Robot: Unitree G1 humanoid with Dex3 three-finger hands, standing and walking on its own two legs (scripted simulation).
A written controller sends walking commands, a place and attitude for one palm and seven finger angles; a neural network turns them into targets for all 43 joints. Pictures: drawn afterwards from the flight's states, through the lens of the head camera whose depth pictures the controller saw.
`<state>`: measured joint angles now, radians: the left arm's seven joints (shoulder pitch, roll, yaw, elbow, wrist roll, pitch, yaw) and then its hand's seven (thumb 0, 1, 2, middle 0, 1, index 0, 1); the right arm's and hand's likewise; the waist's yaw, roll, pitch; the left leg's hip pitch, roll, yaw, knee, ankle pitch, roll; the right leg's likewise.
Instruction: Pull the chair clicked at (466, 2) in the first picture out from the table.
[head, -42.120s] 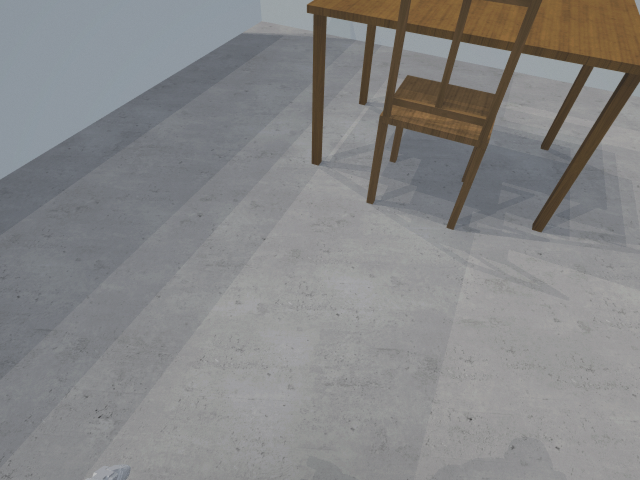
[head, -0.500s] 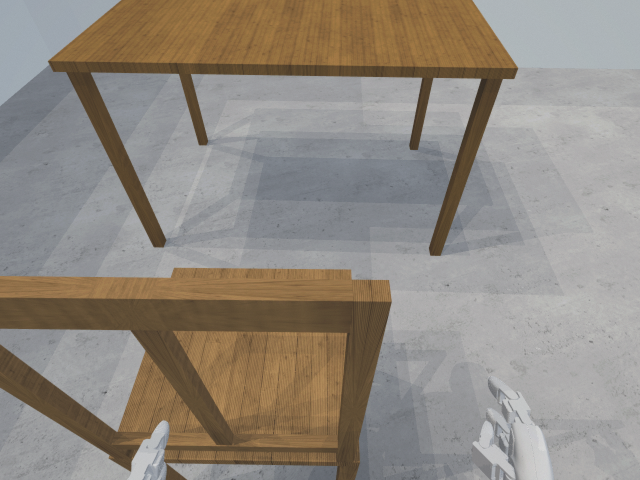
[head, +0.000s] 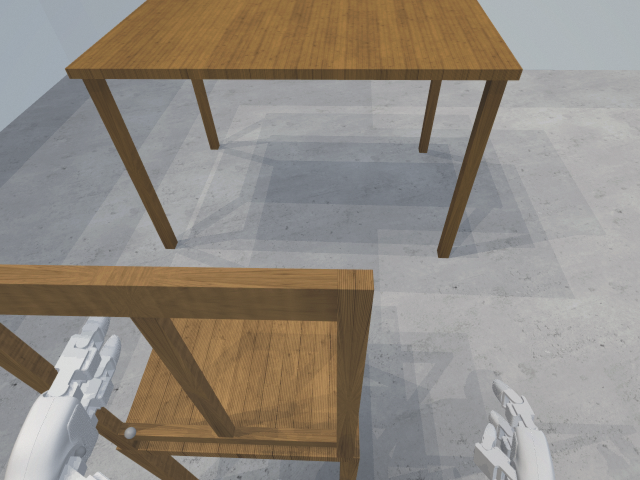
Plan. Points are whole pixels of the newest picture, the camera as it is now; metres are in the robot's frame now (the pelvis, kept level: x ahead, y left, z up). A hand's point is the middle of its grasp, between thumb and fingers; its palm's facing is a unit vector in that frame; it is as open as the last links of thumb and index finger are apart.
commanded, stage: draw the hand back to the body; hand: left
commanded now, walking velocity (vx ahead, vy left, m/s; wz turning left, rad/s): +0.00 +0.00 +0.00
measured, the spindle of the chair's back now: (196, 387) +0.23 +0.18 +0.01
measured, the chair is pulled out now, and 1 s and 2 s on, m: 0.68 0.67 0.70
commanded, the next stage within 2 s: step back with the hand held close in 1.04 s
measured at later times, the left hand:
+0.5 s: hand (66, 383) +0.18 +0.25 +0.13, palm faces +0.31 -0.83 -0.47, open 11.3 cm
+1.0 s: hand (58, 361) +0.19 +0.27 +0.14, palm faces +0.39 -0.79 -0.47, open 6.9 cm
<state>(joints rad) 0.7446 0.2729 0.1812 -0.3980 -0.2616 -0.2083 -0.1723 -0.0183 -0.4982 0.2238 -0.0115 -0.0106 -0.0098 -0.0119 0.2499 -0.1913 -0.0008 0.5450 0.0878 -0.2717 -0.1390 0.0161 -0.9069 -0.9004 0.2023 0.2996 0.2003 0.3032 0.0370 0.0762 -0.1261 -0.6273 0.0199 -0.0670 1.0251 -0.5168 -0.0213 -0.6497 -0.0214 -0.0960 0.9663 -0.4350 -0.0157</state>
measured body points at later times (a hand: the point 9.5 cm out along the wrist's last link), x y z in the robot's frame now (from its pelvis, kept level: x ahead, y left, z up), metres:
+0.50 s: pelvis +0.03 +0.01 +0.05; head +0.02 -0.01 +0.50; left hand +0.16 +0.30 +0.16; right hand +0.22 -0.19 -0.03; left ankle +0.00 +0.13 -0.68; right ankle +0.03 -0.11 -0.68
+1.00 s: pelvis +0.05 +0.00 +0.06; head +0.04 -0.02 +0.51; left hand +0.17 +0.31 +0.17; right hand +0.25 -0.20 -0.03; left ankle +0.00 +0.13 -0.68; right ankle +0.03 -0.11 -0.68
